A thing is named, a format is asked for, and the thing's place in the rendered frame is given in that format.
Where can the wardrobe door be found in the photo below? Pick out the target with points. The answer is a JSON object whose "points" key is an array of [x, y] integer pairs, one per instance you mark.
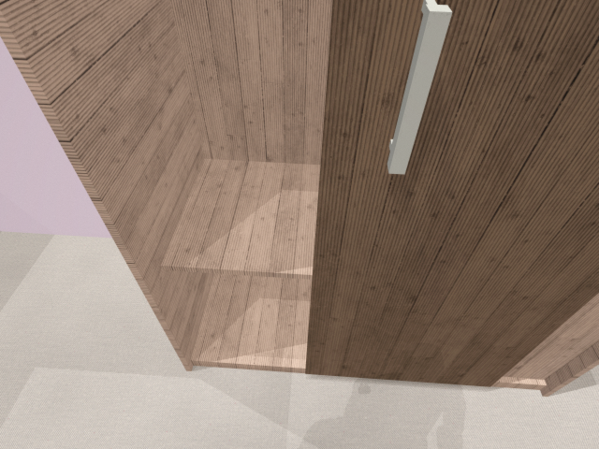
{"points": [[572, 338], [454, 271]]}

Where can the handle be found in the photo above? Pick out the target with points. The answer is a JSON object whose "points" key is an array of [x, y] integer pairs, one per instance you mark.
{"points": [[429, 44]]}

